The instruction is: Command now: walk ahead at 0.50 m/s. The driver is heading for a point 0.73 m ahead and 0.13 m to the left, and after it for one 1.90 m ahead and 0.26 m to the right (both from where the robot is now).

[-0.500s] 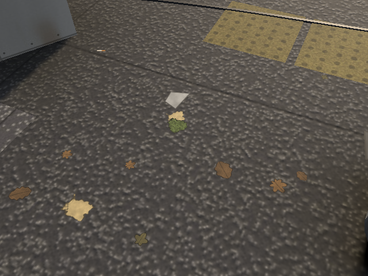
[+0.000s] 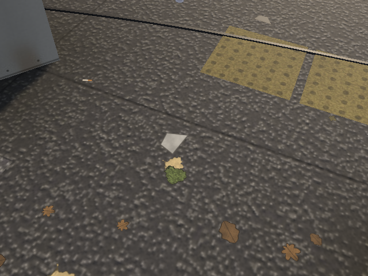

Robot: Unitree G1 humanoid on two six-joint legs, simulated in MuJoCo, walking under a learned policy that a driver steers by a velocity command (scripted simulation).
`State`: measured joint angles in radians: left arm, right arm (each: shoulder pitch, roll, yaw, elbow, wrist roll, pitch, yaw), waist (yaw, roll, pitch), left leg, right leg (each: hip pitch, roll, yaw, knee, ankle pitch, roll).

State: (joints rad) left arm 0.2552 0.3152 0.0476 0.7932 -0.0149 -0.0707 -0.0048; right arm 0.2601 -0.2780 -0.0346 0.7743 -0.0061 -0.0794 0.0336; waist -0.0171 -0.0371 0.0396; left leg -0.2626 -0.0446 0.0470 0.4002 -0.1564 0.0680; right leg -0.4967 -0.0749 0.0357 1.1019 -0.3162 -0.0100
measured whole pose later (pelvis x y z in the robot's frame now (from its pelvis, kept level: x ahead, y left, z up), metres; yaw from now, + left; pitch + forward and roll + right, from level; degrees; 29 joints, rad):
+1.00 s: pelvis +0.55 +0.01 -0.02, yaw +14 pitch +2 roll -1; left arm 0.25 0.29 0.05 0.86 -0.02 -0.09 0.00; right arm 0.16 -0.29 -0.06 0.70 0.01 -0.05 0.04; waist 0.01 0.00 0.06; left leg -0.42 -0.06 0.03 0.57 -0.17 0.08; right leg -0.30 -0.04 0.00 1.18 -0.45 0.00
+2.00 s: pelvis +0.77 +0.07 +0.00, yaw -15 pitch +2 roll -1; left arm 0.19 0.35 0.11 0.68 -0.02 0.07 0.03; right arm 0.18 -0.26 -0.06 0.76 -0.02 0.00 -0.04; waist -0.01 -0.05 0.03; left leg -0.24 0.03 0.02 0.44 -0.23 0.01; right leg -0.55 0.06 0.10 1.13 -0.39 0.08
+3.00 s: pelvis +0.90 +0.00 +0.01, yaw -25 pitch +2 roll +0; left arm 0.13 0.29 0.06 0.73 -0.01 -0.07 -0.03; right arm 0.41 -0.25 -0.03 0.87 0.00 -0.08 0.00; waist -0.08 -0.04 0.01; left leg 0.02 -0.02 0.03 0.21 -0.26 0.04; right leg -0.65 -0.09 0.02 0.74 -0.03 0.02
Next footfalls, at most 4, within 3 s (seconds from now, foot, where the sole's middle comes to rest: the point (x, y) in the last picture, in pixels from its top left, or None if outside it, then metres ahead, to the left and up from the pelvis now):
0.36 right None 0.37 -0.15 -0.78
0.90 left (154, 229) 0.65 0.10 -0.78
1.38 right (195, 182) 0.86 -0.06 -0.78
1.80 left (139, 186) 0.84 0.17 -0.78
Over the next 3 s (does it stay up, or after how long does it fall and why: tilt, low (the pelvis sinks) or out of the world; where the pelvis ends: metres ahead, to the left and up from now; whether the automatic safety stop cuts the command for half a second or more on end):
stays up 0.90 0.00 0.01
